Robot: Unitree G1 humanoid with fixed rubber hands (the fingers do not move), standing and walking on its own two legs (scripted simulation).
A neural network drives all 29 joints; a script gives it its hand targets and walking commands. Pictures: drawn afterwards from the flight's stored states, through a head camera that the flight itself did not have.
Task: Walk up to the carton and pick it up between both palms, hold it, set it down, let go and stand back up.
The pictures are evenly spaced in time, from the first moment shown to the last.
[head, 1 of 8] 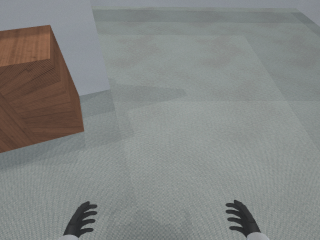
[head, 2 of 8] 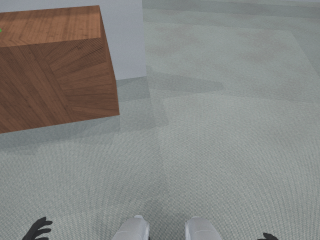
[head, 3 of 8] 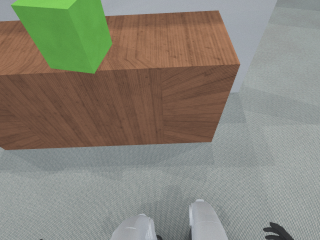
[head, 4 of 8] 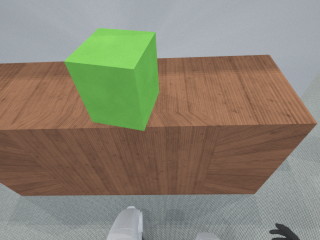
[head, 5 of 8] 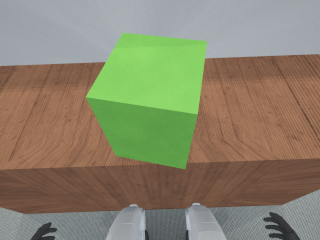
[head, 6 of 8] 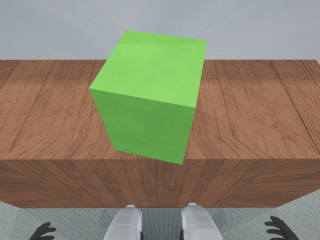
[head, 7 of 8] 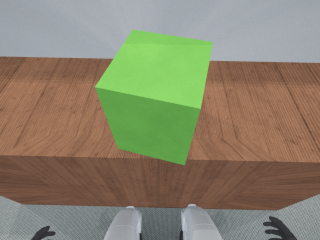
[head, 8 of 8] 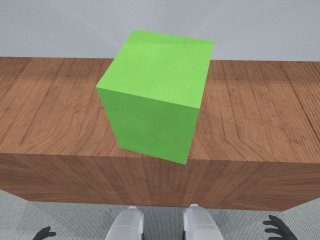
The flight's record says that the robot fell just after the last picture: no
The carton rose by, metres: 0.00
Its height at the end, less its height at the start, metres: +0.00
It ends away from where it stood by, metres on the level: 0.00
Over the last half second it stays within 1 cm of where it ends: yes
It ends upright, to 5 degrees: yes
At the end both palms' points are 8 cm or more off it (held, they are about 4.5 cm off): yes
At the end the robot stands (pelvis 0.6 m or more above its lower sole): yes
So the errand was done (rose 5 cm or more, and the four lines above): no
